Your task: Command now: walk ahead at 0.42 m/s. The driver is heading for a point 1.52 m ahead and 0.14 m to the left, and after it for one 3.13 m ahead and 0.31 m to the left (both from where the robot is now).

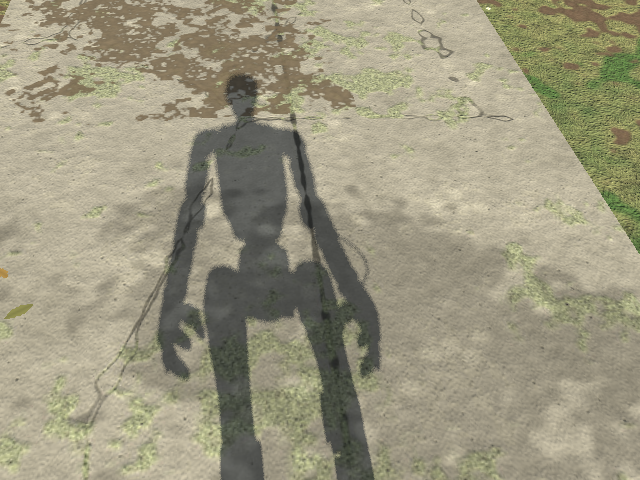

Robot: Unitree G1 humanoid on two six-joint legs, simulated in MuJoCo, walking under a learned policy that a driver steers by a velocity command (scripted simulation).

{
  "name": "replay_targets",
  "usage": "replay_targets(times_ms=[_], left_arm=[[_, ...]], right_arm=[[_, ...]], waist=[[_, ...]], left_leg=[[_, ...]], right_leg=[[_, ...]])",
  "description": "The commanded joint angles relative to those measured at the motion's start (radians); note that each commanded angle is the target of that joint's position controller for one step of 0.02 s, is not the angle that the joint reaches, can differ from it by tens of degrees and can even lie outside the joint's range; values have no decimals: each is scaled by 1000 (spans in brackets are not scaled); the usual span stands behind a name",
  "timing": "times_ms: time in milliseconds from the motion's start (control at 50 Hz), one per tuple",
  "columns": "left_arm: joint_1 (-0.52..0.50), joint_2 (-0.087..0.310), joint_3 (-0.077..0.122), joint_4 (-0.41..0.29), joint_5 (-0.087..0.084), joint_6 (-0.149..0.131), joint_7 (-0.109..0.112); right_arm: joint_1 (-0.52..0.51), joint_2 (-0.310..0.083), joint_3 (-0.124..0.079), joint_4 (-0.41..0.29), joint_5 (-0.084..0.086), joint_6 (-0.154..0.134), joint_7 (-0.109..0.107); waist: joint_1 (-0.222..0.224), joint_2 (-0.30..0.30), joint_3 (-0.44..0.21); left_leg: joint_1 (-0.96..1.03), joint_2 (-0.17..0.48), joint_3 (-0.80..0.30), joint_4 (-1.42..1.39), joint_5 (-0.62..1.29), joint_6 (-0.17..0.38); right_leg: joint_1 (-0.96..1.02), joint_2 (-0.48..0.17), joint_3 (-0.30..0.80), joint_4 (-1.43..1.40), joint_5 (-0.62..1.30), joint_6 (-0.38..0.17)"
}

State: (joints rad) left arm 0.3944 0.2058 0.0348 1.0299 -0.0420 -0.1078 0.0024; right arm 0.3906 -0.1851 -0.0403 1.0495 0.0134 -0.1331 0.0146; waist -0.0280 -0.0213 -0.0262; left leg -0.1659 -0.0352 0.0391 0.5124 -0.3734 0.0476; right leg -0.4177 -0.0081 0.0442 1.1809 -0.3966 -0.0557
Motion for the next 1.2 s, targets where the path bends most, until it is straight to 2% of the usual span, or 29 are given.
replay_targets(times_ms=[20, 60, 140, 180, 240, 280, 320, 340, 360, 380, 400, 420, 440, 480, 520, 620, 700, 780, 840, 880, 900, 920, 940, 960, 1000, 1020, 1060, 1100, 1200], left_arm=[[-151, 81, 25, -126, 8, -35, -10], [-159, 46, 23, -133, 9, -18, -22], [-380, 3, -5, -227, 21, -7, -28], [-455, 26, -5, -262, 15, -5, -33], [-495, 80, 6, -292, 10, -9, -44], [-406, 129, 29, -276, 11, -12, -46], [-103, 205, 69, -189, 7, -2, -34], [58, 292, 86, -156, 23, 8, -22], [80, 297, 80, -139, 49, 1, -39], [14, 201, 57, -141, 38, -3, -41], [-91, 160, 45, -156, 29, -7, -39], [-183, 145, 36, -175, 32, -13, -43], [-227, 126, 31, -177, 43, -19, -49], [-227, 99, 23, -154, 50, -23, -53], [-192, 117, 25, -129, 45, -26, -45], [-93, 169, 35, -102, 42, -12, -9], [-18, 184, 35, -80, 30, -2, 0], [46, 191, 40, -50, 24, 17, 2], [28, 210, 50, -48, 22, 32, 7], [-19, 205, 46, -62, 27, 41, 7], [-23, 170, 29, -85, 40, 40, 7], [96, 43, -7, -96, 40, 18, -3], [77, 99, 3, -80, 21, -9, -9], [-10, 178, 23, -108, -3, -24, -13], [-116, 172, 28, -133, 11, -23, -3], [-104, 164, 36, -128, 21, -8, 2], [-68, 116, 32, -118, 24, 19, 4], [-104, 113, 35, -133, 29, 31, 8], [-283, 98, 36, -189, 36, 25, 1]], right_arm=[[129, -79, 7, 6, -7, 22, 1], [152, -59, 18, 11, -12, 43, -9], [106, -125, 15, -26, -17, 46, -37], [143, -170, 2, -22, -6, 39, -44], [152, -176, -10, -15, 8, 36, -45], [134, -197, -21, -22, -6, 48, -43], [96, -189, -18, -40, -21, 65, -35], [115, -133, 3, -69, -40, 61, -29], [277, 32, 42, -53, -9, 37, -11], [169, -97, 14, -65, 19, 9, -6], [42, -155, -2, -108, 39, -3, -7], [-16, -161, -5, -123, 31, -6, -17], [-29, -157, -16, -123, 17, 3, -26], [28, -113, -18, -116, 12, 32, -30], [2, -108, -23, -130, 8, 49, -36], [-213, -123, -31, -203, -9, 47, -35], [-355, -101, -20, -239, -1, 35, -19], [-457, -106, -12, -283, 9, 26, 7], [-426, -139, -20, -295, 11, 15, 23], [-208, -205, -56, -235, 8, 11, 18], [-9, -278, -80, -188, -3, 12, 8], [97, -372, -102, -161, -19, 20, 8], [92, -285, -76, -162, -11, 21, 10], [2, -231, -58, -177, -4, 20, 10], [-147, -173, -39, -207, -14, 22, 13], [-177, -144, -29, -209, -22, 17, 17], [-164, -148, -31, -191, -20, 12, 21], [-132, -176, -38, -171, -19, 9, 12], [-59, -191, -39, -141, -11, 24, -13]], waist=[[-15, 51, 135], [-2, 88, 129], [-16, 81, 188], [-26, 112, 188], [-2, 109, 184], [60, 146, 82], [209, 162, -98], [226, -15, -249], [122, -294, -419], [143, -174, -295], [121, -107, -125], [81, 20, -64], [44, 41, -25], [-7, -20, -11], [-15, -32, 33], [35, -12, 82], [87, -19, 94], [116, -25, 120], [73, -52, 94], [-46, -57, -39], [-119, 7, -189], [-73, 263, -325], [-88, 268, -377], [-74, 211, -220], [-17, 70, -60], [19, 82, -34], [46, 96, -13], [51, 81, 19], [8, 79, 61]], left_leg=[[303, 297, -323, -298, 465, 151], [244, 244, -217, -328, 522, 125], [10, 178, -96, -418, 490, 122], [23, 211, -107, -459, 464, 130], [173, 260, -97, -408, 584, 113], [273, 274, -81, -255, 925, 87], [163, 218, -37, 138, 1056, 42], [-89, 130, -8, 495, 628, 20], [-402, -52, -137, 820, -177, -16], [-499, 7, -211, 917, -159, 15], [-545, 57, -165, 905, -63, 29], [-485, 114, -148, 852, 37, 30], [-429, 148, -137, 798, 84, 27], [-351, 184, -138, 727, 113, 23], [-378, 199, -118, 659, 130, 6], [-550, 207, -98, 371, 383, -38], [-508, 156, -49, 145, 505, -41], [-536, 133, -45, 43, 435, -25], [-454, 105, -33, -6, 322, 15], [-141, 39, 22, -32, 307, 61], [174, 164, -114, 2, 323, 122], [551, 406, -590, -83, 153, 278], [580, 440, -795, -207, 73, 293], [458, 408, -643, -212, 80, 238], [159, 328, -403, -267, 238, 190], [74, 289, -331, -301, 284, 174], [-5, 265, -264, -351, 341, 184], [-17, 258, -213, -380, 402, 195], [34, 225, -123, -402, 435, 160]], right_leg=[[-521, -98, 2, 94, 125, -35], [-468, -105, -44, 30, 175, -16], [-277, -61, -113, -385, 396, 28], [-198, -36, -120, -513, 444, 27], [-183, -19, -97, -638, 452, -15], [-54, 28, -113, -634, 397, -50], [340, 37, -104, -616, 362, -108], [645, -194, 186, -606, 295, -172], [885, -407, 725, -811, 42, -343], [778, -350, 737, -907, -34, -276], [601, -323, 548, -922, 40, -226], [425, -293, 420, -949, 185, -202], [300, -253, 318, -970, 279, -188], [198, -206, 217, -1026, 294, -188], [144, -193, 156, -1069, 303, -201], [225, -186, 98, -1097, 345, -186], [286, -167, 36, -1084, 362, -152], [424, -220, 43, -1020, 380, -148], [492, -257, 53, -939, 516, -124], [455, -193, -6, -689, 825, -84], [274, -136, -53, -403, 686, -47], [-150, 49, -81, -10, 169, 28], [-282, 50, 68, 144, -148, 17], [-365, -11, 73, 187, -98, -3], [-303, -103, 28, 77, 63, -6], [-239, -134, 35, 21, 107, -6], [-182, -143, 23, -33, 143, 5], [-227, -149, 16, -104, 209, 22], [-293, -131, -8, -400, 460, 45]])
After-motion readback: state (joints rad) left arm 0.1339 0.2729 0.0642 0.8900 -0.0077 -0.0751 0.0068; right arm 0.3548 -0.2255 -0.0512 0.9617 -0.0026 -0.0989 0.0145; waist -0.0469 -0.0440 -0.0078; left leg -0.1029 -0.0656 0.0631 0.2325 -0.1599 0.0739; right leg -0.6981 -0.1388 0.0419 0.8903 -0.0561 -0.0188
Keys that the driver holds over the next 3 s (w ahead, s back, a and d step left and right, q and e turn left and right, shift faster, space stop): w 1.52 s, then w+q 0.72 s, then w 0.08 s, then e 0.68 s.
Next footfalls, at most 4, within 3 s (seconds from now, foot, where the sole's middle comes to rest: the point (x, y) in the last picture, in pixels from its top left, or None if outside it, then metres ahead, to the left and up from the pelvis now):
0.32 right None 0.38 -0.13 -0.77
0.90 left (266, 410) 0.68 0.11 -0.77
1.46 right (362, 294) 1.00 -0.12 -0.77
2.02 left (264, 216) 1.29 0.14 -0.77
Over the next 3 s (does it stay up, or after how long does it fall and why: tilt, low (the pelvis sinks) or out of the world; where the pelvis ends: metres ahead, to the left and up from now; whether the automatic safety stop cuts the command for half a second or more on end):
stays up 1.50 0.13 0.00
